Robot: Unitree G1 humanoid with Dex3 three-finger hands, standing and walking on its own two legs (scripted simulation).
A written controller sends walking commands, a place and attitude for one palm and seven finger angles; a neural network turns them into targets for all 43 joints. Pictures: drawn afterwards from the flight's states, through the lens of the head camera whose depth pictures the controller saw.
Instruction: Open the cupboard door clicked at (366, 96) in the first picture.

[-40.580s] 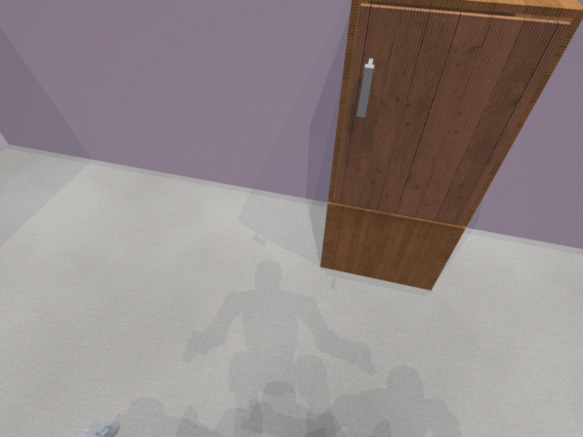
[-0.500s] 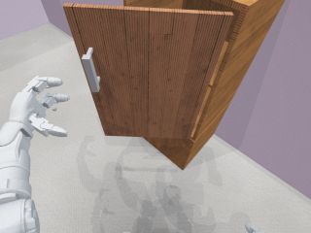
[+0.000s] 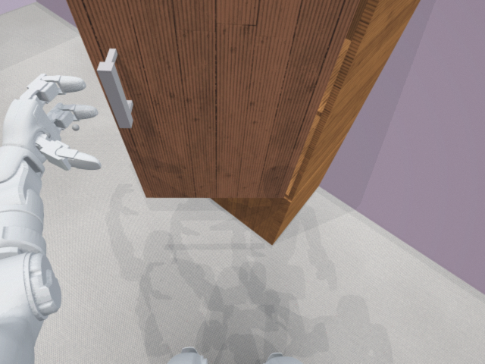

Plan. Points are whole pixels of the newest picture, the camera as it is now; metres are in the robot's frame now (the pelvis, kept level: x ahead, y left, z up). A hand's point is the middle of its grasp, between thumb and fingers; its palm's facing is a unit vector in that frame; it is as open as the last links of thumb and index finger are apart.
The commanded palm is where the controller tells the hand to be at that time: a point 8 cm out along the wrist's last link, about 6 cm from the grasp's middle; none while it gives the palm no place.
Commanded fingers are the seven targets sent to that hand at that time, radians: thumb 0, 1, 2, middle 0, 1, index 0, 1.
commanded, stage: move the hooked fingers beside the handle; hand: left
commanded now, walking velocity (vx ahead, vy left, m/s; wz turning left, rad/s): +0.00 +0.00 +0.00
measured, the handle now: (119, 90) +0.55 +0.20 +0.11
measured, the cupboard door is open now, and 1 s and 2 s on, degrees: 41 41 41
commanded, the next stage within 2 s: slide the fingers in behind the handle in 1.62 s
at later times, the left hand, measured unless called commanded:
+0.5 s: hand (76, 116) +0.49 +0.25 +0.11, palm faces -0.01 -1.00 +0.00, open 14.0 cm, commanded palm +0.46 +0.30 +0.10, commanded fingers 0.00 -0.50 0.30 -0.30 -1.20 -0.30 -1.20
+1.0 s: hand (85, 114) +0.50 +0.24 +0.10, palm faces -0.01 -1.00 +0.01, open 14.0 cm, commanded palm +0.48 +0.30 +0.10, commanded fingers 0.00 -0.50 0.30 -0.30 -1.20 -0.30 -1.20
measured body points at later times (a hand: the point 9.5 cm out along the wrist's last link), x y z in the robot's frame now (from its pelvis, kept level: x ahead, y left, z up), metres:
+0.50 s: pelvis +0.01 -0.01 -0.01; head +0.11 +0.02 +0.43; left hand +0.48 +0.31 +0.11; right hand -0.01 -0.29 -0.10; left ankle +0.02 +0.09 -0.70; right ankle -0.01 -0.12 -0.70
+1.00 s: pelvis +0.00 +0.00 -0.01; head +0.11 +0.03 +0.43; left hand +0.49 +0.30 +0.11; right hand +0.02 -0.28 -0.11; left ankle +0.02 +0.09 -0.70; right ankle -0.01 -0.12 -0.70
